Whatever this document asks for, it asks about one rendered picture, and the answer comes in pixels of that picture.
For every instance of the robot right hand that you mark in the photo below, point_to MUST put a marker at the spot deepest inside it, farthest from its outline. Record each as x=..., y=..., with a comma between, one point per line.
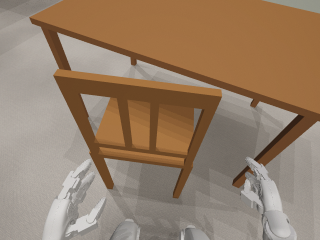
x=266, y=196

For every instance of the robot left hand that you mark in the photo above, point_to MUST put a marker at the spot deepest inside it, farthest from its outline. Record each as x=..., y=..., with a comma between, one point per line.
x=64, y=207

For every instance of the table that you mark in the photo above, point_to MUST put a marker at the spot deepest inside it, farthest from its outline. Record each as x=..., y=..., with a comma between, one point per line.
x=258, y=49

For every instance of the left robot thigh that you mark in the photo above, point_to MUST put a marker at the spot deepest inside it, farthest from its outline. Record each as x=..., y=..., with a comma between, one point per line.
x=126, y=230

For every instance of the robot thigh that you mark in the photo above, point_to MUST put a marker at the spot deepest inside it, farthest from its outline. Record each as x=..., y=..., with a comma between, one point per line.
x=126, y=230
x=192, y=234

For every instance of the right robot thigh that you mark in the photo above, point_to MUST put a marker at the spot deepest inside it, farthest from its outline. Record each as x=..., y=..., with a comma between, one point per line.
x=192, y=234

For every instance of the right robot forearm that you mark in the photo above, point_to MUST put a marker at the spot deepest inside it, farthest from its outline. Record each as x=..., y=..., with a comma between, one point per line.
x=276, y=226

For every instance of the chair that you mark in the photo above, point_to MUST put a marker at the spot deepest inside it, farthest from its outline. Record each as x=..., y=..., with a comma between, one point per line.
x=145, y=121

